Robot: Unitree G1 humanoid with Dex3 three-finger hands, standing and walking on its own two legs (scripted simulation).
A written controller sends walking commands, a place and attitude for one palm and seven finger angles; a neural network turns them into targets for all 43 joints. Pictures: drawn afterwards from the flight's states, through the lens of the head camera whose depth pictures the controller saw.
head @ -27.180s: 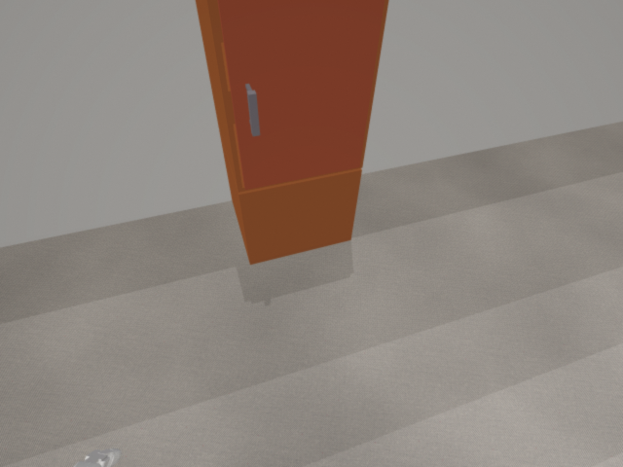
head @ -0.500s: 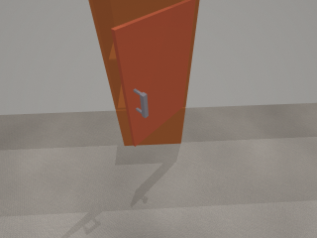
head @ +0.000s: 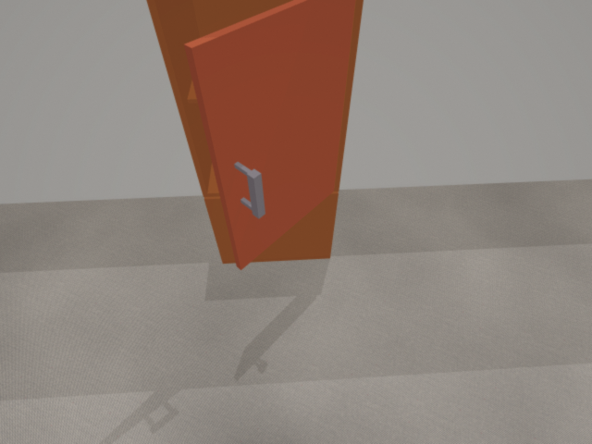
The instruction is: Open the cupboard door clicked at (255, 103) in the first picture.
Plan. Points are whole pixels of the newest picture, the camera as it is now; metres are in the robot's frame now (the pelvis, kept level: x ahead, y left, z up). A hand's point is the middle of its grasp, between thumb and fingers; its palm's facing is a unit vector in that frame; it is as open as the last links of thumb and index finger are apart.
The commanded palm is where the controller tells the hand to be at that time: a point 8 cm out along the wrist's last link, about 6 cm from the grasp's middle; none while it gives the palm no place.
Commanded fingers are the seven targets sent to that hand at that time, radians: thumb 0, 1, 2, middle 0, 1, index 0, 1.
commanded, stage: look to check the result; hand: left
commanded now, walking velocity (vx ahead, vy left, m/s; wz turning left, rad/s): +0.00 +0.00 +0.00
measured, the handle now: (249, 190) +0.59 +0.13 -0.06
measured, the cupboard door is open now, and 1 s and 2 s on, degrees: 44 44 44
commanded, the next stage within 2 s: walk to a spot facing it in 0.24 s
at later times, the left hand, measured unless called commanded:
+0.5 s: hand out of the picture +0.03 +0.20 -0.17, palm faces +0.00 -0.97 -0.26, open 7.4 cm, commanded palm none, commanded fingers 0.00 0.90 0.90 -0.20 -0.30 -0.20 -0.30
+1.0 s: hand out of the picture +0.05 +0.18 -0.16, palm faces -0.21 -0.93 -0.30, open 7.4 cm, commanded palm none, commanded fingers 0.00 0.90 0.90 -0.20 -0.30 -0.20 -0.30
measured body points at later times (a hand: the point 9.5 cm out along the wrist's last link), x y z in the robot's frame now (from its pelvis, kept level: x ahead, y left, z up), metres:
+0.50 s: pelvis +0.01 +0.00 +0.00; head +0.02 -0.01 +0.45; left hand +0.03 +0.25 -0.15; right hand +0.05 -0.26 -0.16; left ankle +0.05 +0.13 -0.74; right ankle -0.08 -0.10 -0.74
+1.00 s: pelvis -0.02 -0.02 +0.00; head +0.03 -0.06 +0.44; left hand +0.06 +0.23 -0.14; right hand +0.00 -0.29 -0.16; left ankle +0.01 +0.13 -0.67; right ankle -0.07 -0.09 -0.74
